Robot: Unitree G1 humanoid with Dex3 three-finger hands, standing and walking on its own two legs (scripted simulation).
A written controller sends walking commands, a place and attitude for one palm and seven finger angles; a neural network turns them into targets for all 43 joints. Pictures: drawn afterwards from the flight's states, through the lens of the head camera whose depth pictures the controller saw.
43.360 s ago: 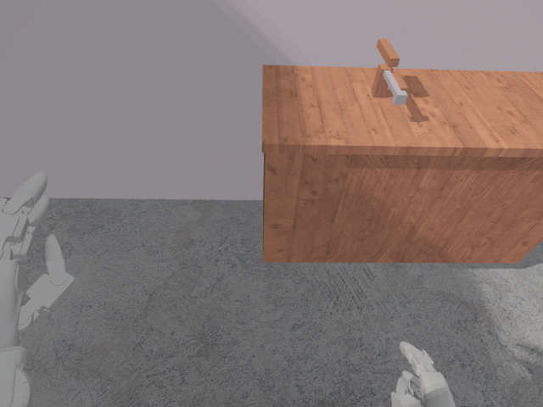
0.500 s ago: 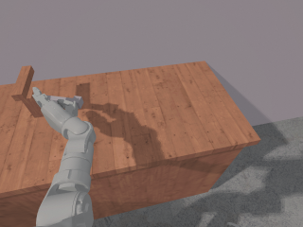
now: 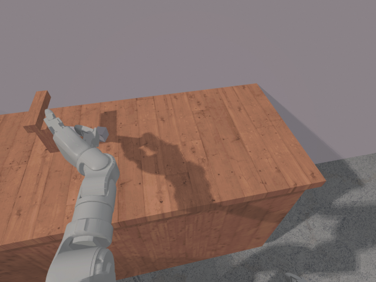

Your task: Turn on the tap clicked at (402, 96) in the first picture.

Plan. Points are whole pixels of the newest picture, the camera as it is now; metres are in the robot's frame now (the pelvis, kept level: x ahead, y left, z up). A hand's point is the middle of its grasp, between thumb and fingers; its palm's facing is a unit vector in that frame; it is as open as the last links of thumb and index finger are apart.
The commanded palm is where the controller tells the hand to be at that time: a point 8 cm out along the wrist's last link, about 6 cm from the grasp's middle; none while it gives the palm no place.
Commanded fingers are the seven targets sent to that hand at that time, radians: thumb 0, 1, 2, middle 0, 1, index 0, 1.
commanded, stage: lift the hand up off the lever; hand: left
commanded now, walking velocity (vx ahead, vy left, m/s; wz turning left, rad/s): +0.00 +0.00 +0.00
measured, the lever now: (101, 134) +0.46 +0.25 +0.04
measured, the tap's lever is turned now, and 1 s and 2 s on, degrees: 70 70 70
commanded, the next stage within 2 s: draw the hand back beside the body in 0.60 s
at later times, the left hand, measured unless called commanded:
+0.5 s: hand (95, 133) +0.39 +0.22 +0.12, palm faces +0.79 -0.62 -0.05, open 7.8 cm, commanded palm +0.33 +0.24 +0.12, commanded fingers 0.00 0.90 0.90 -0.15 -0.15 -0.15 -0.15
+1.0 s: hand (94, 151) +0.33 +0.20 +0.13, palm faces +0.33 -0.93 -0.15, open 7.7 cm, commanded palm +0.29 +0.24 +0.14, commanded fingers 0.00 0.90 0.90 -0.17 -0.20 -0.17 -0.20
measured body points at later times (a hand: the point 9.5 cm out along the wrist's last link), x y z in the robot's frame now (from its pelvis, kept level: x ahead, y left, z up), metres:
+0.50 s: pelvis -0.01 +0.00 +0.01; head +0.00 -0.01 +0.46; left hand +0.34 +0.25 +0.13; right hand +0.16 -0.23 -0.11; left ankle -0.02 +0.13 -0.73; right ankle +0.00 -0.10 -0.73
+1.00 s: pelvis -0.01 +0.00 +0.01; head -0.03 -0.02 +0.46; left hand +0.31 +0.25 +0.14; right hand +0.13 -0.26 -0.09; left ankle -0.02 +0.13 -0.73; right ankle +0.00 -0.10 -0.73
